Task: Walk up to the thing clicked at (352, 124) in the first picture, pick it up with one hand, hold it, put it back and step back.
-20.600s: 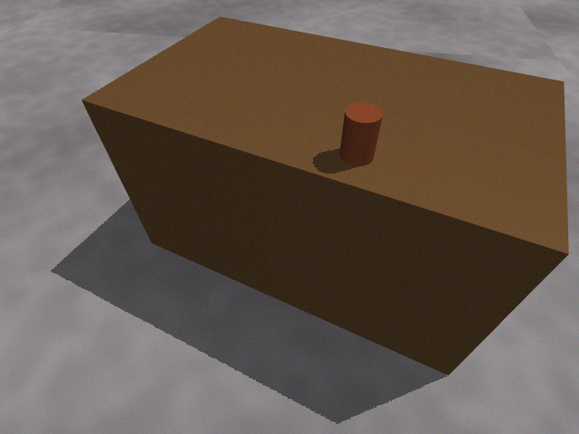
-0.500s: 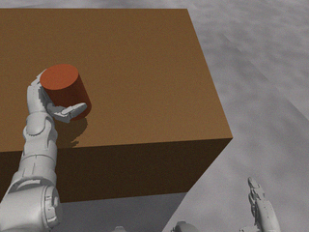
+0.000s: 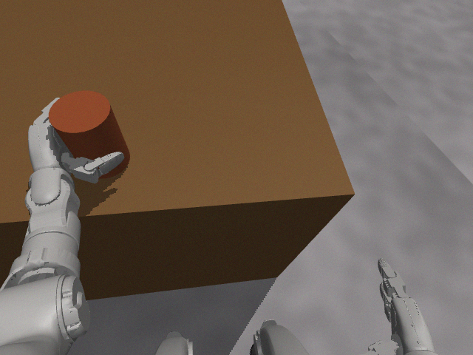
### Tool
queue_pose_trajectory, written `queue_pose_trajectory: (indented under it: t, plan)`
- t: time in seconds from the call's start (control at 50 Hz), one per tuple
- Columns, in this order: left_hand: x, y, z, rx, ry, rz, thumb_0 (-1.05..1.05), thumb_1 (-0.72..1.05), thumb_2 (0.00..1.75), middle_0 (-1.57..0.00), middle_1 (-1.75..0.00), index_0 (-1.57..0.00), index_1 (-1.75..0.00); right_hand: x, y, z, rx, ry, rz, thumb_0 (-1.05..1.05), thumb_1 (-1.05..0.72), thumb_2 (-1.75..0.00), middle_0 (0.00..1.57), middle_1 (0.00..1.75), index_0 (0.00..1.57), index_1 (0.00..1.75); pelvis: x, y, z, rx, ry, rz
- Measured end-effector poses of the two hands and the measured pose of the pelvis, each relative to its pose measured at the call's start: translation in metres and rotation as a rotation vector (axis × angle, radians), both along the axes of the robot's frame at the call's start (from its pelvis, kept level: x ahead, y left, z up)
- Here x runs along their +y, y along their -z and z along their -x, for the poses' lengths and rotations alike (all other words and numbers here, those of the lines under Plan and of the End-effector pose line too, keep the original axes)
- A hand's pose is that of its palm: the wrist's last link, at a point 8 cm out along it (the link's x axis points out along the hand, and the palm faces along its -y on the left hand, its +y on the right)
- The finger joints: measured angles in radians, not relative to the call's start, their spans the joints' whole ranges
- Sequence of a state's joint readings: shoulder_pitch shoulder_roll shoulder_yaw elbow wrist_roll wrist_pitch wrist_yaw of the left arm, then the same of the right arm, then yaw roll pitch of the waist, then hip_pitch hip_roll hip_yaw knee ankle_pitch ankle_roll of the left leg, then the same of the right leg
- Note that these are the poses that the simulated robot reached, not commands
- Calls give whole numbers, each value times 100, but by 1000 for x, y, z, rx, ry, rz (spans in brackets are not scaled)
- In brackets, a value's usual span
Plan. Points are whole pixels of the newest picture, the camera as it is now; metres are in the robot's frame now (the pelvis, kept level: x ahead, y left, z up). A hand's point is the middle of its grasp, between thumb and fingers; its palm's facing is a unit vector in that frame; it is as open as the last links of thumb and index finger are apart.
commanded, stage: lower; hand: left
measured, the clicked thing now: (94, 137) +0.47 +0.20 +0.06
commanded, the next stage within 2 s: loosen in 0.20 s
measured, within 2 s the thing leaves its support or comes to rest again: neither
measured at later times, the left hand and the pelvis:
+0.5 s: hand (90, 144) +0.47 +0.21 +0.05, palm faces +0.21 -0.98 +0.01, open 11.4 cm; pelvis +0.00 +0.00 -0.01, yaw +0 degrees
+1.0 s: hand (85, 141) +0.48 +0.22 +0.05, palm faces +0.23 -0.97 +0.01, open 17.1 cm; pelvis +0.00 +0.00 -0.01, yaw +0 degrees
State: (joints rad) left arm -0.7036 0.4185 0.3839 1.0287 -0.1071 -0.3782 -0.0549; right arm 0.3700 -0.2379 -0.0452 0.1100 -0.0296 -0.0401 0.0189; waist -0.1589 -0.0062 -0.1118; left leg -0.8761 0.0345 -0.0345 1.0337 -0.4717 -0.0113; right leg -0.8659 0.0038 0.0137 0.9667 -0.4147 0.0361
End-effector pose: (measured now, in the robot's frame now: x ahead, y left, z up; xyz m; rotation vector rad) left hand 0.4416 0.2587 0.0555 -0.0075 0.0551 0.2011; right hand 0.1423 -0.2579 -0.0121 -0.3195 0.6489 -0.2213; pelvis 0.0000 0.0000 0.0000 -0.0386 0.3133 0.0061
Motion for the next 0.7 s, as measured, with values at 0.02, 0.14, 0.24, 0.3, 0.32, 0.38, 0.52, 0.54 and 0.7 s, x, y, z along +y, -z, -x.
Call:
queue_pose_trajectory:
  t: [0.02,0.14,0.24,0.3,0.32,0.38,0.52,0.54,0.7]
  plan:
    - [0,1,0,-1,-1,1,-1,-60,106,-66,-99,-68,-100,1,0,-1,-2,-3,1,0,49,-6,5,5,6,5,0,1,0,2,0,0]
    - [0,8,-1,-1,1,2,-1,-60,106,-66,-99,-68,-100,4,-3,-4,-10,-15,3,0,48,-6,5,5,6,5,1,3,-3,11,-2,2]
    - [0,8,-1,-16,7,-7,-1,-60,106,-66,-99,-68,-100,6,-3,-5,-8,-25,4,0,48,-6,5,5,6,5,1,5,-4,17,-2,4]
    - [1,8,-2,-22,6,-4,-1,-60,106,-66,-99,-68,-100,7,-2,-5,-8,-33,3,0,48,-6,5,5,6,5,1,7,-4,20,-3,5]
    - [1,8,-2,-23,5,-4,-1,-60,106,-66,-99,-68,-100,7,-2,-4,-8,-36,3,0,49,-6,5,5,6,5,1,7,-3,21,-4,5]
    - [1,8,-1,-28,2,-6,-1,-60,106,-66,-98,-69,-99,6,0,-2,-4,-39,2,0,49,-6,5,5,6,5,1,9,-1,23,-4,4]
    - [1,10,1,-30,-16,1,-1,-56,88,-73,-87,-75,-88,3,-1,3,-9,-38,9,0,49,-5,5,5,6,5,-1,12,4,23,-3,-1]
    - [1,10,1,-33,-17,2,-1,-56,83,-74,-86,-76,-86,3,-1,3,-9,-37,11,0,49,-5,5,5,6,5,-2,12,5,24,-3,-1]
    - [-1,12,-1,-30,-11,4,-1,-59,43,-61,-58,-62,-57,1,-2,7,-10,-31,20,0,49,-5,5,5,6,5,-3,14,6,27,-3,-2]
